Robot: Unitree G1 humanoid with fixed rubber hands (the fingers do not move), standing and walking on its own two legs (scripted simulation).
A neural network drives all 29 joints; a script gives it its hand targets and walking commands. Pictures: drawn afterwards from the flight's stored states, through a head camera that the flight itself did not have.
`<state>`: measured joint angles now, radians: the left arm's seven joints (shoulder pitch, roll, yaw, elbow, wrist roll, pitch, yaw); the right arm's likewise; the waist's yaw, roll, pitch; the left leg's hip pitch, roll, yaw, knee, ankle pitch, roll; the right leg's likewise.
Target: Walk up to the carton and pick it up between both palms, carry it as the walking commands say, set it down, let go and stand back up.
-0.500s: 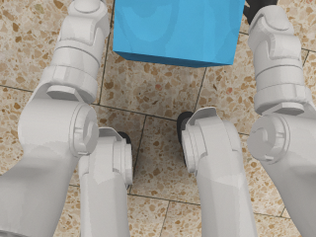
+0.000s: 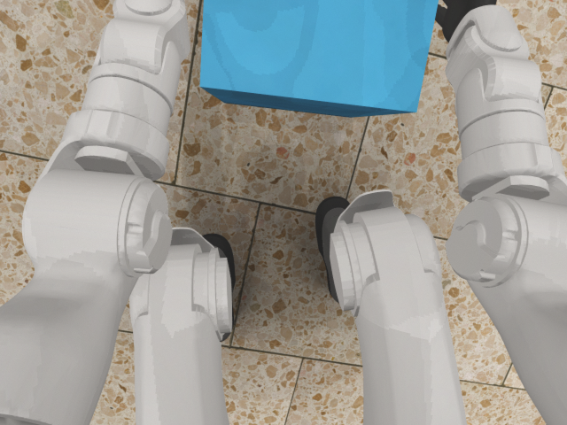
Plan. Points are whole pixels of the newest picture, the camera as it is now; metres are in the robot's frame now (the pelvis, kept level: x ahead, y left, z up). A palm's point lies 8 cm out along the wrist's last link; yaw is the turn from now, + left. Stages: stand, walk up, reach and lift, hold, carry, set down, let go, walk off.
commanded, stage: set down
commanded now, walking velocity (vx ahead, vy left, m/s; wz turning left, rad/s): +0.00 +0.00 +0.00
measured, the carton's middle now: (306, 22) +0.52 -0.10 -0.25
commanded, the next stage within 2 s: let go in 1.90 s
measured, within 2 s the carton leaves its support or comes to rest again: neither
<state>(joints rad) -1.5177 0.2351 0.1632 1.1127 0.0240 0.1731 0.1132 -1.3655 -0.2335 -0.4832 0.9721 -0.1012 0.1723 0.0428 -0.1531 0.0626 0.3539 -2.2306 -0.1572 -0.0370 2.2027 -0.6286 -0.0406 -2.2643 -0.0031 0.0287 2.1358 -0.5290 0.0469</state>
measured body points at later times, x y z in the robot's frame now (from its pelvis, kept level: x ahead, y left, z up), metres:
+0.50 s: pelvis +0.00 -0.01 +0.00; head +0.37 -0.03 +0.24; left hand +0.59 +0.06 -0.19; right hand +0.50 -0.30 -0.18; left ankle +0.10 +0.11 -0.34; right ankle +0.12 -0.13 -0.34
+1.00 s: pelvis +0.00 -0.01 +0.05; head +0.35 -0.05 +0.34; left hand +0.60 +0.07 -0.07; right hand +0.51 -0.32 -0.07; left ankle +0.10 +0.11 -0.34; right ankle +0.12 -0.13 -0.34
